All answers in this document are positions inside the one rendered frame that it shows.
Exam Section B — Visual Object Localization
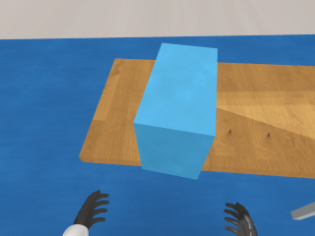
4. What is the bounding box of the carton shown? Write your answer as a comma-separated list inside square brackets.
[133, 43, 218, 180]

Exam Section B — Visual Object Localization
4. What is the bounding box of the robot right hand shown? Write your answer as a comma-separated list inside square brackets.
[223, 203, 258, 236]

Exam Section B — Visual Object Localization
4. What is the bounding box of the table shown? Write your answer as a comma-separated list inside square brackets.
[79, 58, 315, 220]

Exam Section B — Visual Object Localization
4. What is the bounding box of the left robot forearm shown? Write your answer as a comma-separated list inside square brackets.
[62, 224, 89, 236]

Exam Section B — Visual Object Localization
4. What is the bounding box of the robot left hand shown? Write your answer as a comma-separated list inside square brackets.
[73, 190, 109, 230]

